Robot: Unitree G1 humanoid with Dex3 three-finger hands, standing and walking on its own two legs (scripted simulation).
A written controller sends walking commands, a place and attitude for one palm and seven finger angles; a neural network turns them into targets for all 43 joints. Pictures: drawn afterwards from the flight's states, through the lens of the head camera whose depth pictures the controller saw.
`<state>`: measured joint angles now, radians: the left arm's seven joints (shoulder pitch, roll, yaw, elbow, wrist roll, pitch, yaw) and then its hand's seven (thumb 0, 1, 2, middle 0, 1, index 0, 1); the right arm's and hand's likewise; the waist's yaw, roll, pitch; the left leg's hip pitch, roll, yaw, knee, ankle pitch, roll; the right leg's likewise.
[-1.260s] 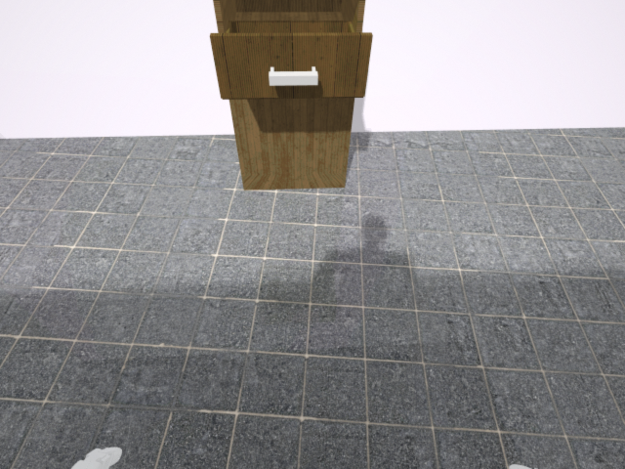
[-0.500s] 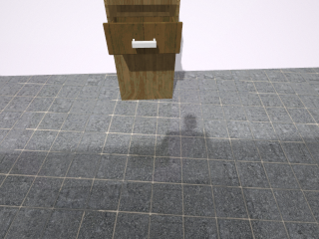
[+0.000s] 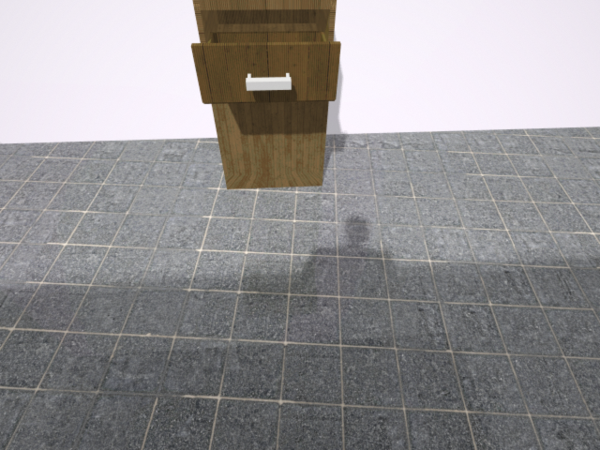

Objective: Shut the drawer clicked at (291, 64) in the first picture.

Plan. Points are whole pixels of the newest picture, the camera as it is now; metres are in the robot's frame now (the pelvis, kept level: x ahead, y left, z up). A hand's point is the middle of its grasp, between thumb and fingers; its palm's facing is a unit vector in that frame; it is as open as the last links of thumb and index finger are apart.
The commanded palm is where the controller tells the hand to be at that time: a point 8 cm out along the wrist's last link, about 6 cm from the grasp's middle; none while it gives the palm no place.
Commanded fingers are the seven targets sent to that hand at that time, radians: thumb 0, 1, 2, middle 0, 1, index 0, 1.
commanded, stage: look at it before walking up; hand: left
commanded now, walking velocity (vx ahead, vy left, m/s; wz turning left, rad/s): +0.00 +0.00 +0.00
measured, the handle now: (268, 80) +1.11 +0.16 -0.05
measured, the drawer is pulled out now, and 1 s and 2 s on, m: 0.29 0.29 0.29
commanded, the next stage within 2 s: walk to a spot facing it in 0.18 s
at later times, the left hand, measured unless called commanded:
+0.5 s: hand out of the picture +0.05 +0.22 -0.18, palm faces -0.02 -0.97 -0.25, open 7.4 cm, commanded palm none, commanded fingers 0.00 0.90 0.90 -0.20 -0.30 -0.20 -0.30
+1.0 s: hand out of the picture +0.14 +0.15 -0.18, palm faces -0.08 -0.99 -0.13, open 7.4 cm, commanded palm none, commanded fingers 0.00 0.90 0.90 -0.20 -0.30 -0.20 -0.30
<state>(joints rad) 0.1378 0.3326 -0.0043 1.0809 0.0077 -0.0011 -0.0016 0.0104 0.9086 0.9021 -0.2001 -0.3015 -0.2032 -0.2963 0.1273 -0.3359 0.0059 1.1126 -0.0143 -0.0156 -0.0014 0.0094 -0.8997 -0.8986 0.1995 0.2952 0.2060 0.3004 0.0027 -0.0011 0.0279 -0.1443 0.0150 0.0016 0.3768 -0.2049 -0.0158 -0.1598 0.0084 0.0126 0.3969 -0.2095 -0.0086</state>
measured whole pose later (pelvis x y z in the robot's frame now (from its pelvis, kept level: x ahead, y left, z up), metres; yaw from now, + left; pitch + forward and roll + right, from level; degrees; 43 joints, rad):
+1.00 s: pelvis +0.18 -0.01 -0.01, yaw -10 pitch -1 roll -1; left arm 0.43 0.12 0.03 1.12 0.03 -0.06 0.01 0.01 0.91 0.90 -0.20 -0.30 -0.20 -0.30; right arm 0.19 -0.16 -0.06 1.04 -0.02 -0.03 0.03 0.01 -0.91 -0.90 0.19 0.29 0.20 0.30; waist 0.02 -0.01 0.03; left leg -0.56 0.13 0.10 0.84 -0.22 -0.01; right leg -0.03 0.01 -0.04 0.36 -0.32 -0.01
